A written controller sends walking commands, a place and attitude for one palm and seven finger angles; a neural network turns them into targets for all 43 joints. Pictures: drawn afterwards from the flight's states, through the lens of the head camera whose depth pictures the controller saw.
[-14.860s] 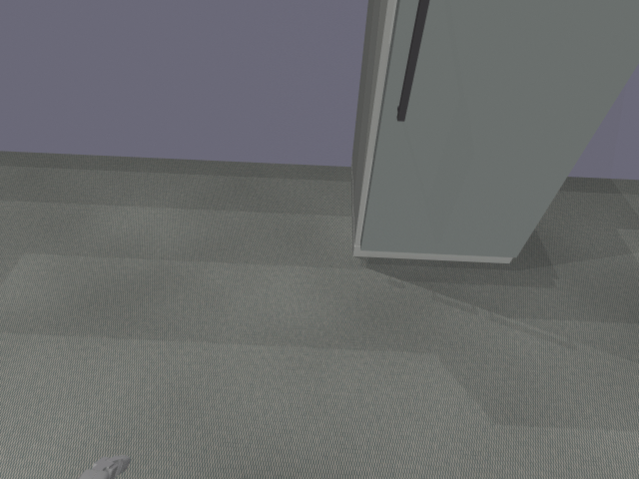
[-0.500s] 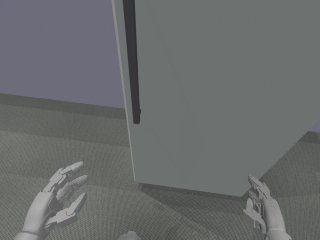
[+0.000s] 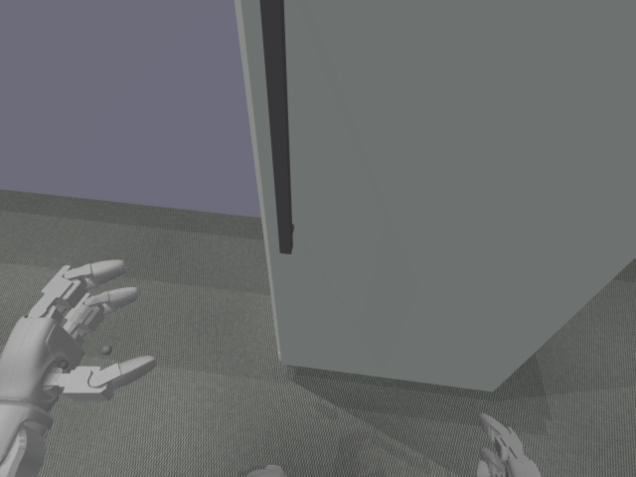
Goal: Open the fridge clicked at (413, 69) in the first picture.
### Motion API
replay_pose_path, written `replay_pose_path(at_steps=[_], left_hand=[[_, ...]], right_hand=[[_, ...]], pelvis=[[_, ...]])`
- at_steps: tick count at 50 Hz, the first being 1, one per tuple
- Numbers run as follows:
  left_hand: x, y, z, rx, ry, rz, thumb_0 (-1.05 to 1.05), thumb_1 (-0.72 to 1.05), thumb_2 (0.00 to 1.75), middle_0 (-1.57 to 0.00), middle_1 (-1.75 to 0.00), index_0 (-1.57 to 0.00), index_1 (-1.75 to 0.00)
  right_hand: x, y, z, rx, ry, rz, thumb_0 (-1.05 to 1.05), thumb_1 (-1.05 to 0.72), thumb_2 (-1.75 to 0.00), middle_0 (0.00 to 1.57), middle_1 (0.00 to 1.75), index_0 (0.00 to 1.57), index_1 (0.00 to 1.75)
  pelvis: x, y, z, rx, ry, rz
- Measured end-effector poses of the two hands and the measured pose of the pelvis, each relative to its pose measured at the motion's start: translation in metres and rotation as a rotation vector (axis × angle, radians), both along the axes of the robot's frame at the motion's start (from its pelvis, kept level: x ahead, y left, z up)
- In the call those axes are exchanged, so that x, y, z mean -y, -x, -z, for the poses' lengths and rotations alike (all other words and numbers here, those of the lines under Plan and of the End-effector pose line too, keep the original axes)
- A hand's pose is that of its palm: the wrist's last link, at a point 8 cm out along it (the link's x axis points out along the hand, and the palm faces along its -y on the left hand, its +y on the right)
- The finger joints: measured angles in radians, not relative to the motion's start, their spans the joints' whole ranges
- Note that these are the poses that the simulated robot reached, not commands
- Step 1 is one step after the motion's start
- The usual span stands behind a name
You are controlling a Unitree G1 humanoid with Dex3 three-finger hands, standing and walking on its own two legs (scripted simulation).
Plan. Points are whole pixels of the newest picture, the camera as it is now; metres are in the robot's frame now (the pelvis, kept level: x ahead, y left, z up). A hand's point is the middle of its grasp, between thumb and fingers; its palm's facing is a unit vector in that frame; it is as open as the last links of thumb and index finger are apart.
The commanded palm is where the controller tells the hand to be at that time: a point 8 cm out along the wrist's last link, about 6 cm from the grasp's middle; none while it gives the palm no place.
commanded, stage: raise the hand to about handle height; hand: left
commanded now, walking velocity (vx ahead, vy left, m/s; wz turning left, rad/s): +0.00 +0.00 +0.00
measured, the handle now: (283, 137) +0.49 +0.08 +0.18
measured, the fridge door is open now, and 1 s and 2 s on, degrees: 0 0 0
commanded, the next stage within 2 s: move the hooked fingers beside the handle in 1.20 s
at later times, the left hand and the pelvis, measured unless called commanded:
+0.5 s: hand (72, 306) +0.25 +0.27 +0.14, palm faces -0.02 -1.00 -0.07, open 13.9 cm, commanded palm +0.23 +0.32 +0.15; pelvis +0.01 +0.00 +0.02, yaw +1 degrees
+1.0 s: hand (72, 272) +0.27 +0.26 +0.17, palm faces +0.00 -1.00 -0.06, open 14.0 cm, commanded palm +0.24 +0.31 +0.18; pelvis +0.01 -0.02 +0.03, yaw +1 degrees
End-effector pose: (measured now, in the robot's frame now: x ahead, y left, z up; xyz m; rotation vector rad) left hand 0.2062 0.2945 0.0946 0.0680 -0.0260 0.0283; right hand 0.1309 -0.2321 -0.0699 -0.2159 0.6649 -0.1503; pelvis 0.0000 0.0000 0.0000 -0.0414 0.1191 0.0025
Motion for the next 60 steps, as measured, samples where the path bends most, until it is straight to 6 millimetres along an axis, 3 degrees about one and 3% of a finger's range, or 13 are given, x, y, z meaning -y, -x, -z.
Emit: replay_pose_path(at_steps=[8,16,21,25,31,36,49,60], left_hand=[[0.002,-0.008,0.006,-0.078,0.001,0.092,0.0,-0.14,0.45,-0.27,-0.97,-0.27,-0.97],[-0.02,-0.019,-0.043,0.075,-0.015,0.026,-0.01,-0.32,0.37,-0.29,-1.09,-0.29,-1.09],[-0.027,-0.023,-0.045,-0.014,-0.001,0.031,-0.01,-0.42,0.33,-0.29,-1.15,-0.29,-1.15],[-0.026,-0.025,-0.048,-0.046,-0.001,0.043,-0.01,-0.46,0.31,-0.29,-1.18,-0.29,-1.18],[-0.033,-0.03,-0.078,0.067,-0.02,0.021,-0.02,-0.49,0.3,-0.3,-1.19,-0.3,-1.2],[-0.038,-0.039,-0.089,0.039,-0.024,0.019,-0.02,-0.5,0.3,-0.3,-1.2,-0.3,-1.2],[-0.021,-0.043,-0.077,0.006,0.011,0.037,-0.02,-0.5,0.3,-0.3,-1.2,-0.3,-1.2],[-0.016,-0.046,-0.082,0.012,-0.007,0.033,-0.02,-0.5,0.3,-0.3,-1.2,-0.3,-1.2]], right_hand=[[0.009,-0.021,-0.017,0.057,0.059,-0.002,0.02,-0.9,-0.9,0.2,0.3,0.2,0.3],[-0.007,-0.05,-0.042,0.164,0.032,-0.041,0.02,-0.9,-0.9,0.2,0.3,0.2,0.3],[-0.016,-0.058,-0.045,0.178,-0.001,-0.068,0.02,-0.9,-0.9,0.2,0.3,0.2,0.3],[-0.018,-0.057,-0.044,0.162,-0.006,-0.079,0.02,-0.9,-0.9,0.2,0.3,0.2,0.3],[-0.014,-0.049,-0.043,0.125,-0.001,-0.077,0.02,-0.9,-0.9,0.2,0.3,0.2,0.3],[-0.005,-0.042,-0.04,0.105,-0.003,-0.058,0.02,-0.9,-0.9,0.2,0.3,0.2,0.3],[0.018,-0.034,-0.04,0.095,0.009,-0.026,0.02,-0.9,-0.9,0.2,0.3,0.2,0.3],[0.019,-0.045,-0.043,0.119,0.004,-0.026,0.02,-0.9,-0.9,0.2,0.3,0.2,0.3]], pelvis=[[-0.006,-0.002,-0.005,0.025,0.005,-0.011],[-0.006,-0.007,-0.015,0.067,0.004,-0.017],[-0.005,-0.007,-0.02,0.081,0.0,-0.02],[-0.004,-0.006,-0.023,0.094,-0.003,-0.021],[0.002,-0.005,-0.027,0.112,-0.007,-0.023],[0.005,-0.004,-0.03,0.12,-0.01,-0.025],[0.015,-0.006,-0.032,0.117,-0.021,-0.012],[0.018,-0.009,-0.033,0.12,-0.021,-0.013]])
